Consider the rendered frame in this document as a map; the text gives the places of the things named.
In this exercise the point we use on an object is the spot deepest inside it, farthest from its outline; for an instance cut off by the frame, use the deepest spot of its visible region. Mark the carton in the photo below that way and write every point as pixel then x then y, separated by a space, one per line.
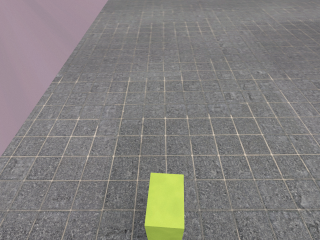
pixel 164 219

